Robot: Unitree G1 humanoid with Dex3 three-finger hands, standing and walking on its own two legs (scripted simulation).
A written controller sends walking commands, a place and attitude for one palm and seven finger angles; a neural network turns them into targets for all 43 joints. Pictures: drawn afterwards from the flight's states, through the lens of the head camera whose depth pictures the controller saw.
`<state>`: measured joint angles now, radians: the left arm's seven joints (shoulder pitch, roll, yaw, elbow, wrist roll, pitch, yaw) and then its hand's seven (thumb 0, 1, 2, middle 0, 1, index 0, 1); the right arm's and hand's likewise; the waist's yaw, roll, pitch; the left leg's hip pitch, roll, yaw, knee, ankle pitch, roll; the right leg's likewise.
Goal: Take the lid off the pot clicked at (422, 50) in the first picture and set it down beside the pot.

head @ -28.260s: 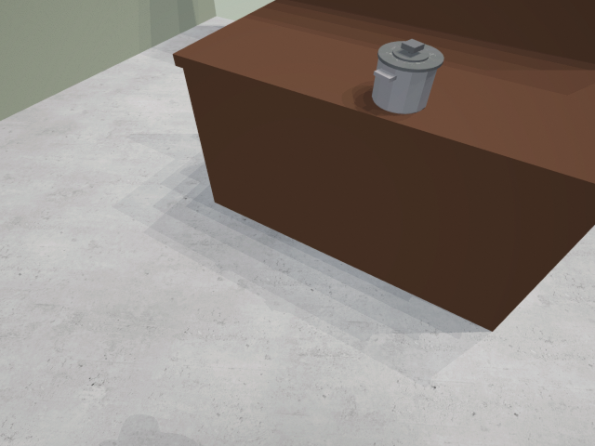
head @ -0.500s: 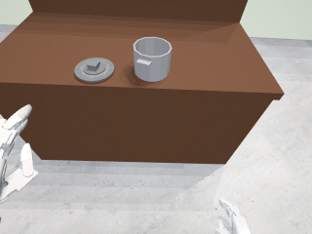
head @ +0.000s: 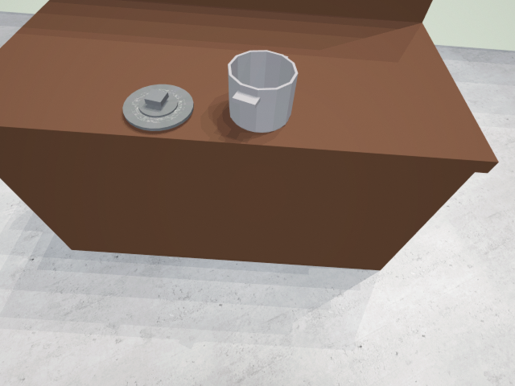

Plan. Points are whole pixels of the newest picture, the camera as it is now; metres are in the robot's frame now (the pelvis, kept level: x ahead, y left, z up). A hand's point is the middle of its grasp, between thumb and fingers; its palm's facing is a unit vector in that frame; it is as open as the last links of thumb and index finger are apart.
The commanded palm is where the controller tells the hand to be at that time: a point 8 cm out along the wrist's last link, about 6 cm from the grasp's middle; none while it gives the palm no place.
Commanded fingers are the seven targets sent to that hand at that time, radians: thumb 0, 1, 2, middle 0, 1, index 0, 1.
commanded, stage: let the arm hang, fingers relaxed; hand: left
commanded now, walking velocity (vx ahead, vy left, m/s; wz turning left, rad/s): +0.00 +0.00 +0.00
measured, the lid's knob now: (156, 97) +0.70 +0.28 -0.01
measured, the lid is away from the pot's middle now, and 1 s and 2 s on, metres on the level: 0.25 0.25 0.25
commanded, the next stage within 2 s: look to check the result in 0.62 s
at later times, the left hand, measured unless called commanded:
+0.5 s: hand out of the picture +0.05 +0.17 -0.18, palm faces +0.00 -0.98 -0.21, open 7.3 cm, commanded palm none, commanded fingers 0.00 0.90 0.90 -0.20 -0.30 -0.20 -0.30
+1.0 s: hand out of the picture +0.02 +0.16 -0.18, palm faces +0.01 -0.98 -0.19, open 7.3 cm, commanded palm none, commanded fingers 0.00 0.90 0.90 -0.20 -0.30 -0.20 -0.30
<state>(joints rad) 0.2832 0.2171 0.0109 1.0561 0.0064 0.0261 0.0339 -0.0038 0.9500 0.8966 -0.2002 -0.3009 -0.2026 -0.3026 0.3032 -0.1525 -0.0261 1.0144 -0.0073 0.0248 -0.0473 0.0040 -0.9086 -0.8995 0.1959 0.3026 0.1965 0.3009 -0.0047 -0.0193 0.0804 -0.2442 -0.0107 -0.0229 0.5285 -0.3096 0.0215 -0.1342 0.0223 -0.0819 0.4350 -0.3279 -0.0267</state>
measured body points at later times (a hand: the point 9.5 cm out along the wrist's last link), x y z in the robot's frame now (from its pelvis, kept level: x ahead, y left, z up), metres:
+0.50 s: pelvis +0.02 +0.00 +0.00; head +0.05 +0.00 +0.45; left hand +0.05 +0.23 -0.16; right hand +0.00 -0.22 -0.16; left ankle -0.02 +0.11 -0.74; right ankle -0.06 -0.10 -0.74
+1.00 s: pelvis +0.02 -0.01 +0.00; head +0.05 -0.01 +0.45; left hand +0.02 +0.21 -0.16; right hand -0.01 -0.22 -0.16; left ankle -0.02 +0.11 -0.74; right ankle -0.06 -0.10 -0.74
